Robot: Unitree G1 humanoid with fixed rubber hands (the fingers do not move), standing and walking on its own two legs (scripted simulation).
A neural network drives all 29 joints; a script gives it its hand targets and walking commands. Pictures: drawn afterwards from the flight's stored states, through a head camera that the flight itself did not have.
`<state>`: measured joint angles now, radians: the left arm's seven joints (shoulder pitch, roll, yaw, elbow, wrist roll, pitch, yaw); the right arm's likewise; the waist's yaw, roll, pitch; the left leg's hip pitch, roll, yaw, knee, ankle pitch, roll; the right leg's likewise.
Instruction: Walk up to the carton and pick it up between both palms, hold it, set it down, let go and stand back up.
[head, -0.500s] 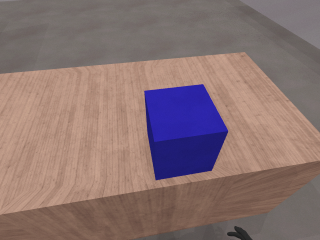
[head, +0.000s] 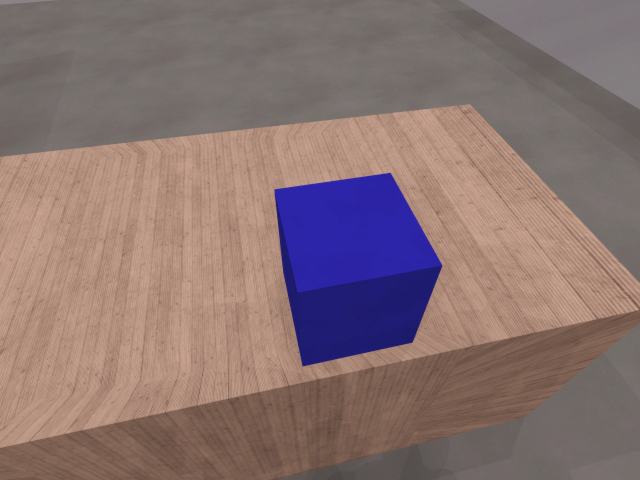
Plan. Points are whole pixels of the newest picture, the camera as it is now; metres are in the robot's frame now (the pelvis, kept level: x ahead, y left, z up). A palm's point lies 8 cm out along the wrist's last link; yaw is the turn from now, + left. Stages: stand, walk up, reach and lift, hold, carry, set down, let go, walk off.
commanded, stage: walk up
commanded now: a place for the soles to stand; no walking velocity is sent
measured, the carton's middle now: (346, 269) +0.44 -0.04 -0.03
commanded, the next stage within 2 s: none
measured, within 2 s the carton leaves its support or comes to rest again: neither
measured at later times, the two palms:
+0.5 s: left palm out of the picture +0.06 +0.14 -0.16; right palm out of the picture +0.06 -0.37 -0.16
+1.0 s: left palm out of the picture +0.01 +0.08 -0.15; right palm out of the picture +0.14 -0.38 -0.14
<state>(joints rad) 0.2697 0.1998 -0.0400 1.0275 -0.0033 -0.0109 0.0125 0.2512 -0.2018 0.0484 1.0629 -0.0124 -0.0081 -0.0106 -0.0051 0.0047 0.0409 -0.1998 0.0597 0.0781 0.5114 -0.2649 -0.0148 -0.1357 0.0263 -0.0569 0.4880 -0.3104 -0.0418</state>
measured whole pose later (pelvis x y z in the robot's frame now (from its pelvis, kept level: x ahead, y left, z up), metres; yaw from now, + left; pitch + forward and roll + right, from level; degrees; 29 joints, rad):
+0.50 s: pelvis -0.02 -0.10 -0.05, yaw +5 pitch -6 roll -1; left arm 0.15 0.20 0.00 0.81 0.03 0.08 -0.02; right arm 0.28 -0.27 -0.06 0.81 -0.02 0.00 -0.07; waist 0.00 0.02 0.15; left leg -0.44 0.00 -0.01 1.08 -0.59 0.02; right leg -0.41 -0.08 -0.09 0.90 -0.39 0.00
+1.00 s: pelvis +0.01 -0.17 -0.02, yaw +14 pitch -3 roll -1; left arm 0.23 0.22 -0.01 0.89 0.02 0.06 -0.01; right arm 0.25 -0.20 0.00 0.85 -0.01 -0.02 -0.04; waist 0.01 0.02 0.09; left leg -0.32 -0.01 -0.16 0.71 -0.34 -0.02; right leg -0.28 -0.02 -0.21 0.67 -0.34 -0.07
